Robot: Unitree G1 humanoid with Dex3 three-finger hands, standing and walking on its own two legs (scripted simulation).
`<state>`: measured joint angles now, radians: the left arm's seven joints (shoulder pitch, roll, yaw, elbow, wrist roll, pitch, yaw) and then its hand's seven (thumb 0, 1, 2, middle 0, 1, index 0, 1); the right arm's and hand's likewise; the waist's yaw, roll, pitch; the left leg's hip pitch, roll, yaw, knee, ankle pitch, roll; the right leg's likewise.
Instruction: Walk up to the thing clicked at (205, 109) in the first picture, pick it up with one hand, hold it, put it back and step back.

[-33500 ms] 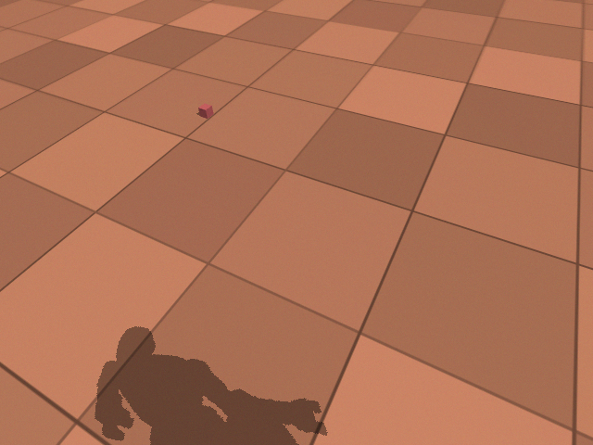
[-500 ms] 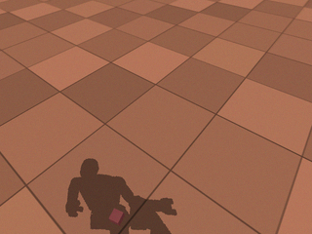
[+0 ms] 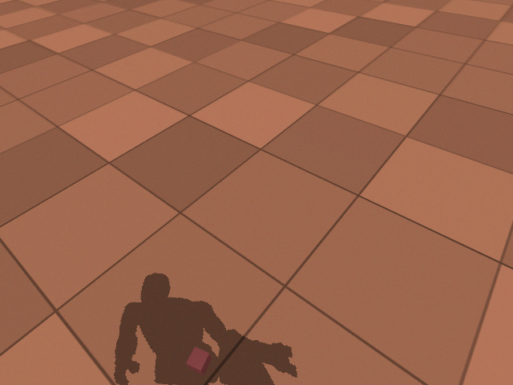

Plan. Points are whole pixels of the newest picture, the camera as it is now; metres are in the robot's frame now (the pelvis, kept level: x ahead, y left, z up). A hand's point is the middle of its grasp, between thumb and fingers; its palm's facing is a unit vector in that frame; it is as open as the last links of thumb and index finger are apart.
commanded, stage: stand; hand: left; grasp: from above
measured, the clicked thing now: (199, 361) +0.40 +0.26 -0.75
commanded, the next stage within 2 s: step back in 1.62 s
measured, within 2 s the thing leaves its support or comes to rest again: neither
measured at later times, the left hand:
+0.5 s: hand out of the picture +0.08 +0.23 -0.16, palm faces +0.01 -0.95 -0.33, open 7.4 cm
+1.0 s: hand out of the picture +0.11 +0.23 -0.15, palm faces +0.01 -0.94 -0.34, open 7.4 cm
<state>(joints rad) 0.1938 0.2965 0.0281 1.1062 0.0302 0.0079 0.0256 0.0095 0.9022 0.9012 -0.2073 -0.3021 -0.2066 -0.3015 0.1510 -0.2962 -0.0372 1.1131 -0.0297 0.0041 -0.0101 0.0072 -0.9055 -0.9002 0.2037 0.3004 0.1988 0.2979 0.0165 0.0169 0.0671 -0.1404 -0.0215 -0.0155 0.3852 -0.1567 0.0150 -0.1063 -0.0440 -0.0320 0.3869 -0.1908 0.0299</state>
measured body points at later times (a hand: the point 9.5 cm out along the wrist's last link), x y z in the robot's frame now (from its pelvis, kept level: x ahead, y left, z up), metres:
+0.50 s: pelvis +0.01 -0.01 +0.00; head +0.01 -0.01 +0.45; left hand +0.08 +0.28 -0.13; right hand +0.08 -0.30 -0.14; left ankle +0.04 +0.11 -0.74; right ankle +0.02 -0.14 -0.74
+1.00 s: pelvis +0.03 -0.01 +0.00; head +0.03 -0.02 +0.45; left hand +0.11 +0.28 -0.13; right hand +0.11 -0.31 -0.13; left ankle +0.04 +0.11 -0.74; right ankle +0.02 -0.14 -0.74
